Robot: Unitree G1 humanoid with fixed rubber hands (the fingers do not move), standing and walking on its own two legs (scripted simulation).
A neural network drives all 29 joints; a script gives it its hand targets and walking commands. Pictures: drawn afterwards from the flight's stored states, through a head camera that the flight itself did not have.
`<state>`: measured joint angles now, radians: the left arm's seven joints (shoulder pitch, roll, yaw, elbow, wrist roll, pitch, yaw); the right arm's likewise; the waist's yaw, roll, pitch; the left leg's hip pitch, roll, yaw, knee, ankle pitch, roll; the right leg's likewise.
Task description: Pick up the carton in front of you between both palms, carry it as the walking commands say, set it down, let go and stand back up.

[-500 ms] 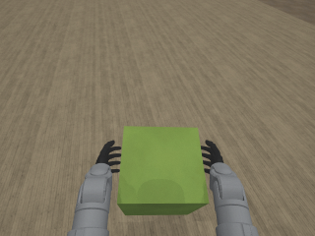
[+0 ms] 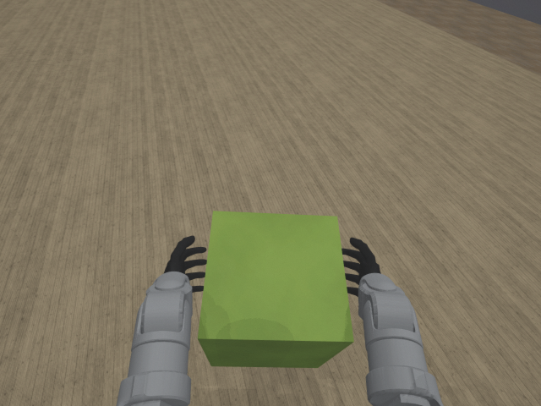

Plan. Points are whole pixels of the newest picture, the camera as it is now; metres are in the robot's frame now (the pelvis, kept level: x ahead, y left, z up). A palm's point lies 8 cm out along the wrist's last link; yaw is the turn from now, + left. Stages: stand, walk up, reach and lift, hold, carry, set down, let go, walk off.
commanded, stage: set down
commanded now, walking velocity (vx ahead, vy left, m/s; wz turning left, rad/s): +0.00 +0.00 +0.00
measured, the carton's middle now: (270, 296) +0.33 +0.00 -0.05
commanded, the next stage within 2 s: none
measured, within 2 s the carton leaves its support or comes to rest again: neither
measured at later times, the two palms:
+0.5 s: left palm (182, 306) +0.35 +0.17 -0.14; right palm (326, 304) +0.36 -0.12 -0.12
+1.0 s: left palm (182, 314) +0.41 +0.20 -0.28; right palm (303, 314) +0.41 -0.10 -0.26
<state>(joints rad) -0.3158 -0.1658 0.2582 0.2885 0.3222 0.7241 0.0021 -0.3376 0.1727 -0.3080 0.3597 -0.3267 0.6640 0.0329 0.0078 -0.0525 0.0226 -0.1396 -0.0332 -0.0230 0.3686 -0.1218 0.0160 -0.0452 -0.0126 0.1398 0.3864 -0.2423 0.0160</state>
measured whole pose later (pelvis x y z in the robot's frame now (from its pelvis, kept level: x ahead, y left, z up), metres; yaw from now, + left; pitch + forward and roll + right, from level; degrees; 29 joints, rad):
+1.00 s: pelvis -0.05 -0.01 -0.19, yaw -3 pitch +43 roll -5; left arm -0.96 0.03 0.45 0.61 0.32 0.34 -0.02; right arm -0.89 0.21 -0.53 0.52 -0.25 0.28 -0.14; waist 0.04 -0.08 -0.13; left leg -1.77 -0.06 -0.13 1.39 -0.37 -0.03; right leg -1.65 0.12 0.08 1.41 -0.52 0.08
